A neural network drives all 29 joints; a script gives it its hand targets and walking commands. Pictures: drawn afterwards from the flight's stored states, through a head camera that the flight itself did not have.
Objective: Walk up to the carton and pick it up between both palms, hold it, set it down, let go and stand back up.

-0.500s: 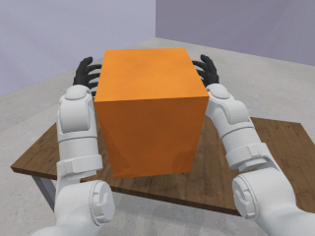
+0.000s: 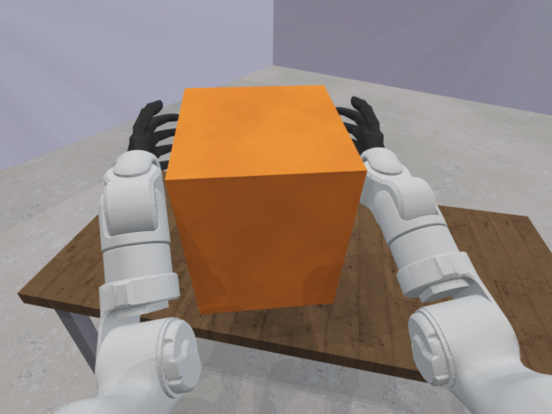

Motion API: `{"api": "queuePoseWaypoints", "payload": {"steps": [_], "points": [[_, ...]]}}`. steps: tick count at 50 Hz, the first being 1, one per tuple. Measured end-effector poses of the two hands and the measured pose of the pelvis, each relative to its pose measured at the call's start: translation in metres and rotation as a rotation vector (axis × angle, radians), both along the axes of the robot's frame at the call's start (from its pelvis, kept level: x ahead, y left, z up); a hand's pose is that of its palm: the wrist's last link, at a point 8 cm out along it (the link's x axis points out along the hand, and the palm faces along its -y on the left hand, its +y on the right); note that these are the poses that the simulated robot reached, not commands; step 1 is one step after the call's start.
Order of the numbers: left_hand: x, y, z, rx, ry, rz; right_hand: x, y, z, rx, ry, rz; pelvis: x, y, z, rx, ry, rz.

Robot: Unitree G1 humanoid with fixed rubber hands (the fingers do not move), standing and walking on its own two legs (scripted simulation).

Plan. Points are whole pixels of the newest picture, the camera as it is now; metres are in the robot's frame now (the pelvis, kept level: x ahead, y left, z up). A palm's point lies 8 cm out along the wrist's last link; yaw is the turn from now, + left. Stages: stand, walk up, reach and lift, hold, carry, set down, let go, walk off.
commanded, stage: hold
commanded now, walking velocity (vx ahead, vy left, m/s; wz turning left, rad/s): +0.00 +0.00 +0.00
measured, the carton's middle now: (261, 199) +0.37 +0.00 +0.19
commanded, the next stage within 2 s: set down in 0.08 s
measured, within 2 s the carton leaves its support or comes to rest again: neither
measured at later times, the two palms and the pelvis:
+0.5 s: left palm (142, 152) +0.39 +0.16 +0.27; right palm (357, 159) +0.37 -0.14 +0.25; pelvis +0.00 +0.00 +0.00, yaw +0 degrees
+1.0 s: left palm (163, 180) +0.41 +0.14 +0.21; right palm (358, 184) +0.38 -0.15 +0.20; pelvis +0.01 +0.01 +0.00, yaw +0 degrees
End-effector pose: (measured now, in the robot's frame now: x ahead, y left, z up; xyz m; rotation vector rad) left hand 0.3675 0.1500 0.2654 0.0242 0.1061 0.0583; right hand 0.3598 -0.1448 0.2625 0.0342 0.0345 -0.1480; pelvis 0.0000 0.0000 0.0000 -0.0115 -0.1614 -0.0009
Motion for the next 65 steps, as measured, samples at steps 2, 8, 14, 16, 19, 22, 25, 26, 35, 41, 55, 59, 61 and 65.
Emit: {"api": "queuePoseWaypoints", "payload": {"steps": [2,8,14,16,19,22,25,26,35,41,55,59,61,65], "points": [[0.001,0.000,-0.001,0.000,0.004,-0.002,0.000,0.000,-0.001,0.004,0.004,-0.002,0.000,0.000,0.000,0.000,0.002,-0.001],[0.000,0.000,0.004,0.004,-0.019,-0.005,-0.002,0.000,0.003,-0.006,-0.018,-0.005,0.000,0.001,0.000,-0.001,0.007,-0.001],[0.001,0.001,0.016,-0.014,-0.070,-0.017,-0.002,0.002,0.014,-0.001,-0.072,-0.010,-0.003,0.001,0.000,0.000,-0.004,-0.002],[0.002,0.002,0.020,-0.010,-0.095,-0.021,-0.001,0.003,0.017,0.001,-0.102,-0.013,-0.003,0.001,0.000,0.001,-0.006,-0.002],[0.006,0.004,0.023,0.010,-0.122,-0.023,0.002,0.005,0.016,-0.002,-0.141,-0.019,-0.002,0.002,0.000,0.005,-0.018,-0.001],[0.013,0.005,0.016,0.033,-0.122,-0.031,0.007,0.006,0.006,-0.012,-0.156,-0.023,0.000,0.002,0.001,0.008,-0.030,0.001],[0.019,0.006,0.002,0.050,-0.110,-0.039,0.011,0.008,-0.014,-0.022,-0.149,-0.033,0.003,0.003,0.000,0.009,-0.041,0.007],[0.021,0.007,-0.005,0.053,-0.104,-0.041,0.012,0.008,-0.021,-0.024,-0.144,-0.036,0.004,0.003,0.000,0.009,-0.044,0.009],[0.027,0.000,-0.052,0.051,-0.079,-0.046,0.014,0.003,-0.065,-0.042,-0.140,-0.053,0.007,0.007,-0.001,-0.003,-0.024,0.016],[0.031,-0.006,-0.054,0.055,-0.078,-0.050,0.016,-0.003,-0.062,-0.054,-0.151,-0.061,0.007,0.009,0.000,-0.005,-0.006,0.010],[0.041,-0.005,-0.062,0.060,-0.020,-0.058,0.024,-0.002,-0.069,-0.035,-0.118,-0.065,0.010,0.010,0.001,0.003,0.002,0.002],[0.045,-0.005,-0.074,0.055,0.012,-0.063,0.027,-0.003,-0.080,-0.037,-0.088,-0.068,0.011,0.009,0.001,0.004,0.005,0.006],[0.047,-0.006,-0.079,0.051,0.015,-0.066,0.027,-0.004,-0.084,-0.038,-0.086,-0.072,0.012,0.008,0.001,0.003,0.013,0.006],[0.050,-0.011,-0.084,0.050,0.008,-0.073,0.028,-0.008,-0.087,-0.039,-0.096,-0.081,0.012,0.007,0.001,0.001,0.025,0.005]]}}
